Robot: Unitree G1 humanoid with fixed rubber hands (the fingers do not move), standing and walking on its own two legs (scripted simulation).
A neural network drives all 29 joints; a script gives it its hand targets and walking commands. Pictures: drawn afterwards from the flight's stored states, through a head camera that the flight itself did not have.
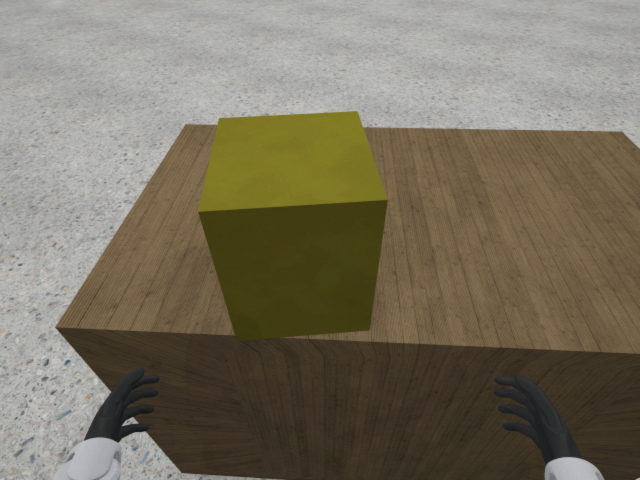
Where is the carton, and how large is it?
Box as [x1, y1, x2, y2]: [198, 111, 387, 340]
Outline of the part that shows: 357,111 219,118 198,212 237,340 369,329 387,199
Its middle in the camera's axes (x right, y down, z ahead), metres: -0.03 -0.02 +0.57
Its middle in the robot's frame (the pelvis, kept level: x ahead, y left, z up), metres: +0.44 +0.06 +0.10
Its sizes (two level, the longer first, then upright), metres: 0.210 0.200 0.250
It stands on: a pedestal, 0.75 m high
